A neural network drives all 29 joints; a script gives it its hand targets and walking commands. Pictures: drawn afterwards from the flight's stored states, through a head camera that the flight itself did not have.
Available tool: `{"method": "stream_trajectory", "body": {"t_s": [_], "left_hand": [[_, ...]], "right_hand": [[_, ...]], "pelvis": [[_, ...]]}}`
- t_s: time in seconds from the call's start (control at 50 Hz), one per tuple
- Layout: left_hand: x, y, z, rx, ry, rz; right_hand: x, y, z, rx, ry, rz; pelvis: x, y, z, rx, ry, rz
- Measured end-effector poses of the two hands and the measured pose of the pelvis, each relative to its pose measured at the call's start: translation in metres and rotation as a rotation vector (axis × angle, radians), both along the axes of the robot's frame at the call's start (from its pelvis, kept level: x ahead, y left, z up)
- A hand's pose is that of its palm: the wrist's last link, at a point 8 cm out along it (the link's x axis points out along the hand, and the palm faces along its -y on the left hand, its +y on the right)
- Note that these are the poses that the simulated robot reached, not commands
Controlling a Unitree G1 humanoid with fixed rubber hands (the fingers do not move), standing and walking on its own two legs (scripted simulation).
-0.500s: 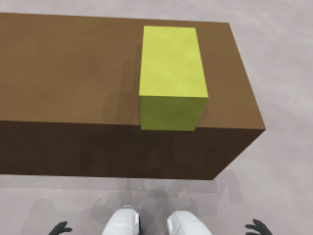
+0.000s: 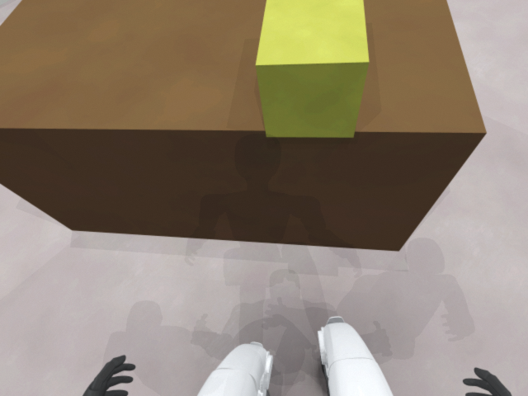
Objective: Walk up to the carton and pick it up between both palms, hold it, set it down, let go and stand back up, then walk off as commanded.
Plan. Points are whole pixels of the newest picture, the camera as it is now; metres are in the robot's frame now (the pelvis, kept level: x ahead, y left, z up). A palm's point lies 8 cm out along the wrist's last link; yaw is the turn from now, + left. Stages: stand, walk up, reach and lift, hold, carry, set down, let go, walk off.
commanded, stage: walk off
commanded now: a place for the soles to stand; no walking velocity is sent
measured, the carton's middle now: (312, 50) +0.73 -0.10 +0.03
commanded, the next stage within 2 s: stand in 1.32 s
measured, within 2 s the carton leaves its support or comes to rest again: neither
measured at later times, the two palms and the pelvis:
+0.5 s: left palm out of the picture -0.04 +0.26 -0.12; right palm out of the picture -0.07 -0.32 -0.10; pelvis -0.15 -0.02 +0.00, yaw -4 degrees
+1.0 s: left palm out of the picture -0.15 +0.29 -0.08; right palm out of the picture -0.15 -0.28 -0.11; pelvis -0.23 -0.01 +0.02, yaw +0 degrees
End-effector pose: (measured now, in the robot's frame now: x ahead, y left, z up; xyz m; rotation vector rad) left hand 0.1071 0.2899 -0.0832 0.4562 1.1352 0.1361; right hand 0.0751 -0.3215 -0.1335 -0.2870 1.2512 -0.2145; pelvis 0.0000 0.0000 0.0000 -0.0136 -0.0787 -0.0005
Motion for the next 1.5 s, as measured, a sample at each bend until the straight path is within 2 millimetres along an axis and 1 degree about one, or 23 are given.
{"method": "stream_trajectory", "body": {"t_s": [0.04, 0.08, 0.14, 0.18, 0.26, 0.34, 0.42, 0.48, 0.54, 0.6, 0.66, 0.72, 0.76, 0.82, 0.86, 0.9, 0.94, 1.02, 1.16, 1.24, 1.36, 1.5], "left_hand": [[-0.012, 0.007, -0.010, -0.023, -0.012, 0.000], [-0.025, 0.011, -0.019, -0.047, -0.001, -0.001], [-0.039, 0.014, -0.023, -0.074, 0.012, 0.000], [-0.048, 0.014, -0.024, -0.087, 0.010, -0.007], [-0.069, 0.010, -0.029, -0.108, 0.025, -0.016], [-0.092, 0.002, -0.036, -0.113, 0.049, -0.027], [-0.118, -0.012, -0.041, -0.100, 0.066, -0.039], [-0.142, -0.024, -0.042, -0.075, 0.071, -0.046], [-0.171, -0.033, -0.029, -0.063, 0.050, -0.013], [-0.197, -0.027, -0.012, -0.020, 0.054, 0.007], [-0.215, -0.016, 0.001, 0.027, 0.053, 0.020], [-0.229, -0.006, 0.012, 0.059, 0.035, 0.030], [-0.238, 0.001, 0.015, 0.071, 0.025, 0.038], [-0.250, 0.011, 0.014, 0.071, 0.025, 0.054], [-0.258, 0.015, 0.011, 0.058, 0.038, 0.061], [-0.262, 0.014, 0.007, 0.038, 0.061, 0.062], [-0.262, 0.012, 0.005, 0.019, 0.059, 0.063], [-0.258, 0.003, -0.002, -0.022, 0.020, 0.051], [-0.252, 0.006, -0.003, -0.052, -0.040, 0.043], [-0.254, 0.001, -0.005, -0.066, -0.040, 0.046], [-0.261, 0.001, -0.004, -0.067, -0.017, 0.053], [-0.269, 0.002, -0.006, -0.069, 0.027, 0.062]], "right_hand": [[-0.012, 0.011, 0.002, -0.007, -0.012, 0.004], [-0.029, 0.024, 0.009, -0.003, -0.040, -0.020], [-0.057, 0.039, 0.024, 0.004, -0.053, -0.059], [-0.069, 0.046, 0.034, 0.005, -0.062, -0.079], [-0.086, 0.050, 0.048, -0.001, -0.092, -0.098], [-0.103, 0.041, 0.052, -0.012, -0.120, -0.108], [-0.123, 0.023, 0.047, -0.010, -0.138, -0.114], [-0.141, 0.006, 0.035, 0.007, -0.148, -0.120], [-0.159, -0.005, 0.028, 0.018, -0.119, -0.100], [-0.169, -0.014, 0.025, 0.022, -0.126, -0.083], [-0.181, -0.021, 0.017, 0.020, -0.120, -0.059], [-0.194, -0.022, 0.008, 0.020, -0.091, -0.028], [-0.201, -0.017, 0.002, 0.025, -0.072, -0.008], [-0.210, -0.004, -0.002, 0.040, -0.060, 0.012], [-0.214, 0.010, 0.002, 0.058, -0.074, 0.008], [-0.220, 0.023, 0.009, 0.080, -0.105, -0.015], [-0.223, 0.032, 0.016, 0.096, -0.121, -0.035], [-0.221, 0.041, 0.026, 0.106, -0.168, -0.057], [-0.217, 0.039, 0.043, 0.068, -0.226, -0.051], [-0.216, 0.034, 0.052, 0.054, -0.250, -0.049], [-0.217, 0.025, 0.059, 0.035, -0.254, -0.045], [-0.217, 0.025, 0.062, 0.031, -0.257, -0.045]], "pelvis": [[-0.014, 0.009, -0.004, -0.010, -0.006, 0.003], [-0.027, 0.017, -0.004, 0.012, -0.029, -0.011], [-0.041, 0.023, 0.004, -0.009, -0.040, -0.025], [-0.051, 0.022, 0.009, -0.008, -0.039, -0.027], [-0.071, 0.018, 0.015, -0.005, -0.040, -0.035], [-0.094, 0.010, 0.014, -0.005, -0.040, -0.051], [-0.121, -0.005, 0.009, 0.008, -0.035, -0.067], [-0.143, -0.021, 0.002, 0.024, -0.036, -0.079], [-0.162, -0.029, 0.005, 0.017, -0.067, -0.054], [-0.177, -0.031, 0.008, 0.034, -0.083, -0.047], [-0.192, -0.028, 0.008, 0.027, -0.073, -0.041], [-0.205, -0.023, 0.006, 0.012, -0.053, -0.024], [-0.212, -0.018, 0.005, 0.002, -0.043, -0.010], [-0.219, -0.010, 0.003, -0.010, -0.031, 0.009], [-0.223, -0.005, 0.005, 0.009, -0.035, 0.011], [-0.224, -0.003, 0.010, 0.030, -0.033, 0.002], [-0.224, -0.003, 0.013, 0.031, -0.023, 0.000], [-0.226, -0.006, 0.016, 0.033, -0.019, -0.001], [-0.231, 0.001, 0.018, 0.023, -0.020, -0.002], [-0.232, -0.001, 0.021, 0.026, -0.016, -0.004], [-0.233, -0.003, 0.024, 0.028, -0.009, -0.006], [-0.232, -0.003, 0.026, 0.030, -0.002, -0.011]]}}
